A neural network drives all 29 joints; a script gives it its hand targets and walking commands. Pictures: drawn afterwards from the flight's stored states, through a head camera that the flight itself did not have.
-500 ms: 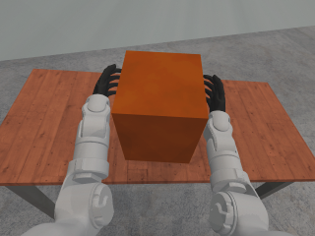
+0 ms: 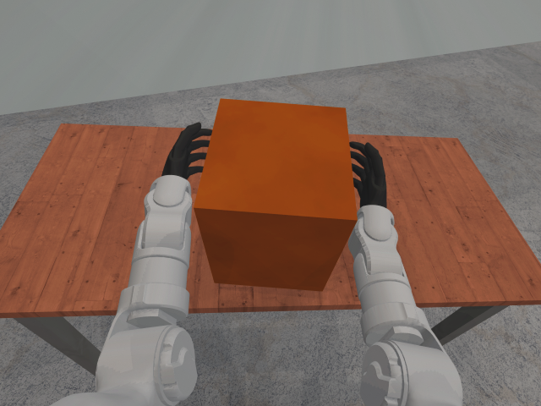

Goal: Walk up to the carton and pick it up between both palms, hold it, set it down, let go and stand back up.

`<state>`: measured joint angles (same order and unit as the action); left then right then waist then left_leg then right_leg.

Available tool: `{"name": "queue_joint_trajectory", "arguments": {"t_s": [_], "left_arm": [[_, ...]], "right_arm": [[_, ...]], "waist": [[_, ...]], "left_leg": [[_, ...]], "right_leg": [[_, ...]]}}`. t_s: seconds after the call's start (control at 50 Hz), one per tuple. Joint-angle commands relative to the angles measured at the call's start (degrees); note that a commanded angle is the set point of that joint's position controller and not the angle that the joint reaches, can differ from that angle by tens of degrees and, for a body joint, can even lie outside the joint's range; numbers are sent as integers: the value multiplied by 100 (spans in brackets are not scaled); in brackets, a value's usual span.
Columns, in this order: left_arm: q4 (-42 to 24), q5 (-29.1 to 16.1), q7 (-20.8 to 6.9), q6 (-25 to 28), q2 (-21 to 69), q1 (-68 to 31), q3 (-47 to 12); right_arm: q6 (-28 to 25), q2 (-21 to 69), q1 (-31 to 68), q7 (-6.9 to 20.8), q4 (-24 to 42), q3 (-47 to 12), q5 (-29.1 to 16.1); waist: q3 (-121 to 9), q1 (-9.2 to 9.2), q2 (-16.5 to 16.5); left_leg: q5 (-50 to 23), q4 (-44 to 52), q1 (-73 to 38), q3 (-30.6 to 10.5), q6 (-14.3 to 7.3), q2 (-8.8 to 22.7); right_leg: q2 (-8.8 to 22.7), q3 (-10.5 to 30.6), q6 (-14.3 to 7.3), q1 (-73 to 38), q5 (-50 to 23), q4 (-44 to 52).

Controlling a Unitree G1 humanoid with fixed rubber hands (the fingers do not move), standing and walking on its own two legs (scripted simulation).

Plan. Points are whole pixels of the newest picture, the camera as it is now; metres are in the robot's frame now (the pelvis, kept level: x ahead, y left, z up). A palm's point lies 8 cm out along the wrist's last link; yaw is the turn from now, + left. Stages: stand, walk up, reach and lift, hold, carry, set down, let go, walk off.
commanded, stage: set down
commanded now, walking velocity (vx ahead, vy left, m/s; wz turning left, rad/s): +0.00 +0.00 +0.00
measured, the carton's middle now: (275, 202) +0.41 -0.04 +0.05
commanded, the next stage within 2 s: none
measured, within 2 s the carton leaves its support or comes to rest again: rests again in 1.66 s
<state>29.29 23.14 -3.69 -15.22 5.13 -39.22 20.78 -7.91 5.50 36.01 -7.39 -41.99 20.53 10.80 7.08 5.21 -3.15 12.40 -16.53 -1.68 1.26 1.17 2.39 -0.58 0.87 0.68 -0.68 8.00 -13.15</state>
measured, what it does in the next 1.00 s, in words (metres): stands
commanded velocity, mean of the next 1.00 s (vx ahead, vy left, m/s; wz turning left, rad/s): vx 0.00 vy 0.00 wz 0.00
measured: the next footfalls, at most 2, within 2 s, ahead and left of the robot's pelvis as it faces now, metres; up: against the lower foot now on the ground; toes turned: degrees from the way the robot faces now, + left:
none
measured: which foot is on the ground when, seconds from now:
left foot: down 0.00-1.00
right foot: down 0.00-1.00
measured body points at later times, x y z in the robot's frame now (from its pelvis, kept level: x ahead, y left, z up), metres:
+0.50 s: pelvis +0.01 +0.00 +0.00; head +0.03 +0.03 +0.45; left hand +0.43 +0.11 +0.10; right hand +0.38 -0.18 +0.10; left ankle -0.03 +0.13 -0.75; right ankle +0.00 -0.13 -0.75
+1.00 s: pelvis +0.01 +0.00 +0.00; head +0.03 +0.03 +0.45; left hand +0.43 +0.10 +0.09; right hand +0.38 -0.19 +0.09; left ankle -0.03 +0.13 -0.75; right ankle +0.00 -0.13 -0.75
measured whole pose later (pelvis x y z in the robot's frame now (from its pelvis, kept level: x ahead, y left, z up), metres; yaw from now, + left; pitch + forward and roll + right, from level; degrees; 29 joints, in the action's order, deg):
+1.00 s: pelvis +0.01 +0.00 +0.00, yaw +0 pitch -3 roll -1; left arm 36.2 25.7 -3.1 -5.7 6.6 -39.5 23.1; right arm -10.8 7.7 34.3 -5.3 -42.0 27.5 17.2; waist 6.6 5.2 -3.2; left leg 12.6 -16.5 0.5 1.4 0.8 2.3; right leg -0.5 0.9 0.7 1.2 7.8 -12.4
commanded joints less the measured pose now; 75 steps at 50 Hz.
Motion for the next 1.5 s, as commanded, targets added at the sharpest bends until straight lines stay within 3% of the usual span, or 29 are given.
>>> {"name": "queue_joint_trajectory", "arguments": {"t_s": [0.0, 0.08, 0.1, 0.12, 0.18, 0.22, 0.38, 0.4, 0.44, 0.46, 0.54, 0.56, 0.64, 0.78, 0.82, 0.88, 0.9, 0.92, 0.96, 0.98, 1.0, 1.02, 1.1, 1.18, 1.2, 1.26, 1.3, 1.36, 1.48], "left_arm": [[775, -101, -672, 361, 2241, -2530, -933], [796, -142, -545, 639, 2301, -2984, -925], [753, -133, -530, 679, 2320, -3026, -931], [688, -135, -514, 757, 2364, -2967, -985], [836, -135, -511, 877, 2318, -3086, -827], [910, -88, -481, 942, 2293, -3052, -879], [1271, 27, -502, 1042, 2320, -2562, -662], [1196, 2, -494, 1065, 2436, -2588, -724], [1063, -1, -447, 1127, 2533, -2423, -886], [1049, -22, -431, 1134, 2512, -2424, -904], [1011, 17, -454, 1171, 2573, -2269, -881], [1116, 67, -462, 1178, 2519, -2200, -790], [1134, 120, -412, 1226, 2622, -2104, -877], [1247, 196, -475, 1202, 2563, -2047, -656], [1240, 188, -483, 1195, 2500, -2026, -699], [1405, 224, -538, 1152, 2402, -2042, -494], [1405, 273, -556, 1131, 2448, -1908, -434], [1309, 270, -543, 1182, 2463, -2028, -512], [1353, 324, -550, 1215, 2448, -1922, -425], [1369, 309, -555, 1206, 2425, -1984, -465], [1335, 277, -542, 1232, 2468, -1938, -441], [1386, 333, -535, 1239, 2437, -1980, -490], [1450, 381, -533, 1274, 2359, -1844, -306], [1346, 340, -524, 1321, 2283, -1861, -343], [1387, 363, -516, 1372, 2333, -1828, -264], [1357, 444, -477, 1367, 2305, -1729, -291], [1443, 448, -502, 1382, 2209, -1778, -184], [1517, 447, -484, 1393, 2128, -1617, -49], [1388, 216, -168, 1559, 1082, -1767, 43]], "right_arm": [[-14, 2434, 2478, 685, 178, -1212, 447], [-60, 2521, 2814, 850, 166, -922, 650], [-56, 2530, 2680, 855, -38, -816, 701], [-91, 2648, 2632, 875, 73, -969, 704], [-79, 2626, 2657, 927, 44, -830, 836], [-128, 2596, 2704, 977, 12, -784, 857], [-168, 2705, 2297, 954, -49, -908, 845], [-233, 2650, 2269, 945, -225, -820, 899], [-296, 2681, 2188, 929, -242, -964, 837], [-321, 2667, 2065, 904, -361, -916, 819], [-385, 2705, 1925, 893, -427, -992, 805], [-370, 2785, 1899, 895, -413, -1084, 799], [-509, 2705, 1916, 894, -375, -1082, 788], [-492, 2656, 1949, 921, -387, -1021, 813], [-488, 2619, 1773, 907, -494, -985, 832], [-423, 2565, 1773, 937, -403, -915, 859], [-404, 2531, 1680, 939, -482, -916, 890], [-424, 2657, 1760, 929, -405, -1007, 831], [-443, 2565, 1652, 936, -416, -963, 876], [-430, 2541, 1724, 931, -393, -879, 865], [-457, 2553, 1726, 957, -322, -988, 878], [-490, 2474, 1718, 953, -457, -834, 897], [-460, 2498, 1570, 973, -440, -928, 918], [-442, 2447, 1566, 982, -493, -734, 1006], [-481, 2468, 1573, 996, -371, -819, 1010], [-506, 2435, 1337, 1000, -550, -861, 949], [-443, 2386, 1384, 997, -600, -753, 989], [-462, 2334, 1328, 965, -550, -807, 991], [-475, 1261, 1257, 725, -482, -453, 780]], "waist": [[-1676, 7, 12], [-1994, -26, 295], [-1803, 94, 321], [-2026, -34, 344], [-1959, 2, 280], [-2180, -21, 419], [-1937, -8, 365], [-1917, 112, 346], [-2112, 43, 419], [-2136, 141, 501], [-2162, 149, 406], [-2075, 40, 364], [-2217, 48, 548], [-1879, -80, 428], [-1805, 8, 433], [-1571, -33, 342], [-1516, -12, 230], [-1672, -101, 418], [-1657, -50, 227], [-1614, 11, 365], [-1665, -91, 323], [-1644, 0, 433], [-1548, -114, 364], [-1550, 17, 276], [-1651, -56, 258], [-1507, -89, 480], [-1462, -4, 406], [-1382, -69, 250], [-1559, -58, 293]], "left_leg": [[-403, 588, 1079, 601, -213, -412], [-321, 592, 873, 580, -130, -362], [-349, 591, 884, 588, -119, -357], [-526, 551, 853, 586, -112, -346], [-337, 592, 1057, 601, -133, -383], [-409, 567, 1025, 560, -122, -373], [-568, 509, 1171, 557, -158, -419], [-796, 470, 1048, 497, -125, -382], [-1321, 304, 792, 483, -28, -349], [-1500, 206, 760, 495, -10, -371], [-1527, 190, 736, 482, -26, -353], [-1563, 172, 863, 472, -65, -360], [-1731, 111, 745, 458, 13, -333], [-1211, 305, 943, 512, -103, -355], [-1167, 302, 897, 481, -98, -339], [-897, 395, 941, 536, -182, -362], [-942, 439, 894, 497, -166, -335], [-984, 394, 966, 537, -162, -357], [-1045, 383, 897, 504, -179, -364], [-1082, 369, 828, 512, -157, -345], [-1184, 364, 795, 492, -155, -327], [-1223, 345, 735, 470, -133, -315], [-1076, 342, 933, 516, -205, -362], [-976, 384, 819, 525, -213, -326], [-967, 369, 923, 515, -220, -351], [-1184, 325, 776, 523, -180, -345], [-887, 406, 847, 509, -222, -339], [-1001, 346, 909, 493, -269, -346], [-885, 351, 1101, 472, -300, -305]], "right_leg": [[135, -577, 349, -1202, -2295, -324], [102, -655, 259, -784, -1551, -239], [86, -686, 276, -720, -1647, -264], [95, -678, 274, -708, -1728, -288], [101, -650, 282, -870, -1626, -297], [105, -641, 283, -851, -1690, -295], [149, -526, 342, -1067, -2332, -397], [93, -587, 302, -1001, -2412, -398], [34, -622, 283, -803, -2676, -463], [24, -603, 256, -787, -2827, -471], [21, -598, 276, -855, -2946, -478], [46, -503, 295, -973, -3102, -533], [11, -576, 243, -815, -2956, -523], [63, -514, 240, -803, -2639, -410], [57, -572, 253, -692, -2523, -397], [60, -520, 259, -748, -2402, -329], [30, -559, 264, -820, -2306, -317], [76, -526, 249, -762, -2418, -366], [47, -517, 278, -779, -2507, -380], [25, -541, 262, -693, -2396, -373], [23, -558, 247, -629, -2382, -359], [17, -571, 218, -500, -2258, -317], [53, -529, 260, -704, -2526, -396], [-11, -580, 223, -569, -2171, -344], [28, -543, 217, -647, -2316, -352], [33, -552, 220, -508, -2303, -325], [44, -537, 193, -538, -2066, -260], [9, -535, 224, -615, -2329, -311], [27, -438, 228, -463, -2183, -355]]}}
